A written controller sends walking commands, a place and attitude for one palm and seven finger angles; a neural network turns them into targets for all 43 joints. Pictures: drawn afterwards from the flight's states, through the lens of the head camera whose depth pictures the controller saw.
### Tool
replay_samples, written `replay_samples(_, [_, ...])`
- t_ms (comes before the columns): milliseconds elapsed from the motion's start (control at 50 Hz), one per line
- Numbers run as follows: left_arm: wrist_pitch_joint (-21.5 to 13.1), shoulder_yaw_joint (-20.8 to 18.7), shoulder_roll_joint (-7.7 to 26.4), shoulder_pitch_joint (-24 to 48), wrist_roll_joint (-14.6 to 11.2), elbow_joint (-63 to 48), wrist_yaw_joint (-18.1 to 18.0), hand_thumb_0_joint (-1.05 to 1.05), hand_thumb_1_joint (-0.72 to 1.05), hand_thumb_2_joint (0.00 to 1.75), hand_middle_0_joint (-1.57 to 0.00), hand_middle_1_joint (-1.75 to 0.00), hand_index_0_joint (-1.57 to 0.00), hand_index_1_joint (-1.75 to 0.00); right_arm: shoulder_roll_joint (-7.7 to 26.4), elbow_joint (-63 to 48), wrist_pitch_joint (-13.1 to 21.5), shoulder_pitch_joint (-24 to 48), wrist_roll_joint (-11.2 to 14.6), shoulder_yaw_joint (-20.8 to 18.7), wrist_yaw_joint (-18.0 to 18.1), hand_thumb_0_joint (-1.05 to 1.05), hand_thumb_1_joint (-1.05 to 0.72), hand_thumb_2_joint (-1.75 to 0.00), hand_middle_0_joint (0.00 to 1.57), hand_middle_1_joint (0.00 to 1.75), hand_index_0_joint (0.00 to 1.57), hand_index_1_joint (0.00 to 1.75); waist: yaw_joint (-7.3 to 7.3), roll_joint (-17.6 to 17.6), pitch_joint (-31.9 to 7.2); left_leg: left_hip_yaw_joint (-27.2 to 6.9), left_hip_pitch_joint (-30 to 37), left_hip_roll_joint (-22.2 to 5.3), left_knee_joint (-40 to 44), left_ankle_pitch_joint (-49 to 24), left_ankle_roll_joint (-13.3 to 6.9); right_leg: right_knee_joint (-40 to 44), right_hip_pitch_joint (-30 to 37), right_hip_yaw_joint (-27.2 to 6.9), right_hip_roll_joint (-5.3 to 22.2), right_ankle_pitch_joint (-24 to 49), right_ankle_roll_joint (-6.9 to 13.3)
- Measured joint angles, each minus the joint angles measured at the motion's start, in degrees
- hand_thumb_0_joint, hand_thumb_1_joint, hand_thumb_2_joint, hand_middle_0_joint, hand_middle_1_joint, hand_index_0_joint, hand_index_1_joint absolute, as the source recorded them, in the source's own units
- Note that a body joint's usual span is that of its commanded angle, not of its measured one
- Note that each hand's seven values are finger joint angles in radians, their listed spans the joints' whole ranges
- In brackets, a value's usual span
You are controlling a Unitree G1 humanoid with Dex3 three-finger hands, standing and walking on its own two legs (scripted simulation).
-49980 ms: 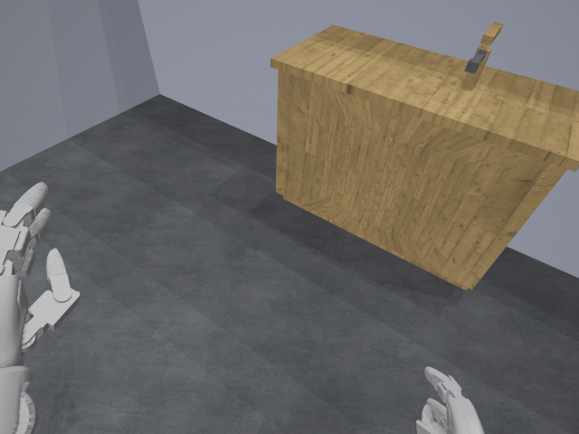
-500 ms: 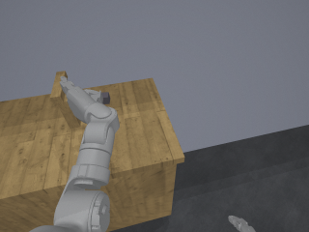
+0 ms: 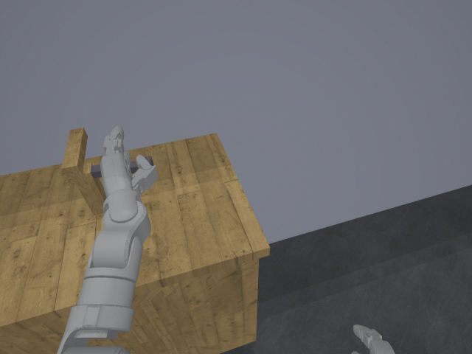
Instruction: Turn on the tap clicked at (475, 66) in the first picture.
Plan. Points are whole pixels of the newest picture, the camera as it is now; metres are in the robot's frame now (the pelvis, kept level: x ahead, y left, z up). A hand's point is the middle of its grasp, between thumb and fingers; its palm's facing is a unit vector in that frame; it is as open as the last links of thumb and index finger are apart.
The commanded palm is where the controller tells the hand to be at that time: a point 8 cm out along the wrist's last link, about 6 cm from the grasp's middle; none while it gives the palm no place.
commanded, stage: draw the hand back beside the body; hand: left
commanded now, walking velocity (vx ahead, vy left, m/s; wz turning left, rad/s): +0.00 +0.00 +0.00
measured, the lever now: (146, 165) +0.47 +0.23 +0.08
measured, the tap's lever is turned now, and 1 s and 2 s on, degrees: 81 81 81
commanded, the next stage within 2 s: step back with the hand held close in 1.24 s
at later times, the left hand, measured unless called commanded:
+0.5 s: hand (103, 226) +0.26 +0.22 +0.14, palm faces +0.26 -0.94 -0.23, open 7.6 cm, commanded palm +0.22 +0.27 +0.17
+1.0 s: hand (30, 266) +0.19 +0.28 +0.16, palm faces +0.42 -0.84 -0.34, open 7.5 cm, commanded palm +0.15 +0.32 +0.17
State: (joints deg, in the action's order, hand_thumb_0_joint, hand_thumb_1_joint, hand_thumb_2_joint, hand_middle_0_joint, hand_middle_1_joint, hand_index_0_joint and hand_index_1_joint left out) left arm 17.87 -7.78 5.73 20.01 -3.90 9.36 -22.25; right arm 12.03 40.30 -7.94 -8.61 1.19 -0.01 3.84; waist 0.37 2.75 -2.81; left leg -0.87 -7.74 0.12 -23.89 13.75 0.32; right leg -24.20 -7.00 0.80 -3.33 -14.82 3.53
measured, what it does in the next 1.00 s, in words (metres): stands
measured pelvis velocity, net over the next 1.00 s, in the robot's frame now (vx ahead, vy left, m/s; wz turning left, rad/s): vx -0.01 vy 0.03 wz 0.02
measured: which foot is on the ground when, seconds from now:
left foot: down 0.00-1.00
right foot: down 0.00-1.00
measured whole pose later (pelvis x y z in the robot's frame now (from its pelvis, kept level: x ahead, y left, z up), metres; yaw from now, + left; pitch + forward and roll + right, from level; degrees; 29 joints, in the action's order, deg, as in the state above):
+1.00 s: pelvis -0.01 +0.03 +0.00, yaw +1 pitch -5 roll -1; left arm -5.7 -15.0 19.6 -25.7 -4.6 -22.3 -7.3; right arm 12.6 36.6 2.1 -10.5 0.1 -0.4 1.5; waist 3.1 3.4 1.3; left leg -1.2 -5.5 1.6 -24.6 13.9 -1.8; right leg -20.9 -2.6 1.1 -1.8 -13.2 1.3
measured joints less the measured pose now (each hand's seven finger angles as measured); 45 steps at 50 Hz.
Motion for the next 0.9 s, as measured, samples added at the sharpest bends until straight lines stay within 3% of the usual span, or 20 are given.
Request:
replay_samples(80, [-6.2,-0.6,6.4,-11.0,-1.8,-3.3,8.2,0.02,0.90,0.90,-0.17,-0.17,-0.16,-0.17,0.5,-2.4,1.1,-0.4,0.1,0.0,-1.3,0.01,-0.91,-0.90,0.20,0.30,0.20,0.30,-0.94,0.0,1.1,0.8,1.7,-0.4,0.8,-0.2,0.0,0.7,1.4,-0.8,-0.4,0.5,0.1])
replay_samples(160, [-11.9,-0.4,10.4,-18.1,-1.6,-8.9,11.4,0.02,0.90,0.90,-0.17,-0.18,-0.16,-0.18,1.7,-3.6,4.5,-1.5,-0.1,-0.7,-1.7,0.01,-0.91,-0.90,0.20,0.30,0.20,0.30,0.41,0.5,3.9,0.5,2.4,-0.5,0.6,-0.4,-0.1,1.8,2.8,-0.5,-0.5,1.3,0.0])
replay_samples(260, [-18.2,1.5,11.2,-18.3,-1.0,-13.4,12.3,0.02,0.90,0.90,-0.17,-0.20,-0.17,-0.20,3.0,-1.8,7.4,-1.3,-0.3,-0.9,-1.5,0.01,-0.91,-0.90,0.20,0.30,0.20,0.30,2.82,1.5,6.1,-0.6,2.7,0.4,1.0,-1.5,-0.7,2.7,3.8,0.6,0.4,2.0,-0.6])
replay_samples(340, [-21.5,2.4,10.6,-18.0,-0.9,-13.4,13.6,0.02,0.90,0.90,-0.17,-0.21,-0.17,-0.21,1.8,-1.2,7.3,0.4,-0.2,0.0,-1.6,0.01,-0.91,-0.90,0.20,0.30,0.20,0.30,2.45,1.2,5.8,-0.8,2.6,1.0,1.8,-2.3,-1.0,3.0,3.5,0.8,1.0,2.4,-1.0])
replay_samples(500, [-22.0,0.2,11.1,-26.6,-1.0,-15.7,16.1,0.02,0.89,0.90,-0.19,-0.23,-0.18,-0.23,-1.2,-3.9,6.8,0.5,-0.6,1.3,-2.3,0.01,-0.90,-0.90,0.21,0.30,0.21,0.30,0.50,0.0,4.9,0.6,3.1,0.5,2.2,-1.8,-1.3,4.3,3.9,-0.7,0.6,3.0,-1.2])
replay_samples(700, [-23.4,-3.8,12.2,-35.1,-1.0,-25.0,15.2,0.02,0.89,0.90,-0.20,-0.26,-0.19,-0.26,1.1,-2.8,8.2,-2.3,-1.0,-0.1,-2.4,0.01,-0.90,-0.90,0.21,0.30,0.20,0.30,2.57,1.3,4.8,0.1,3.4,1.6,1.1,-0.7,-2.1,3.9,4.9,-0.2,1.6,2.0,-2.2])
replay_samples(900, [-23.3,-5.2,12.9,-42.2,-0.6,-28.6,15.4,0.02,0.89,0.90,-0.20,-0.29,-0.20,-0.29,0.3,-3.3,9.2,-1.6,-1.1,-0.3,-2.4,0.01,-0.90,-0.90,0.21,0.30,0.21,0.30,2.58,-0.1,4.6,-0.1,2.5,1.5,0.1,-0.3,-2.1,3.5,4.3,0.1,1.5,1.8,-2.2])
